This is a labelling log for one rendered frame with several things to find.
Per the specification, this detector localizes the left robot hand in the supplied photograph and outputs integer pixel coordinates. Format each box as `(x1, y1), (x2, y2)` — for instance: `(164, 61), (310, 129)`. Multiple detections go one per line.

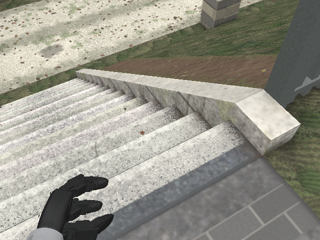
(37, 174), (114, 240)

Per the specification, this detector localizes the robot left forearm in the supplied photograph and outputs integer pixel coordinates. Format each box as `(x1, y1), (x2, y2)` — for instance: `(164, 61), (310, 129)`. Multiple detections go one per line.
(26, 227), (64, 240)

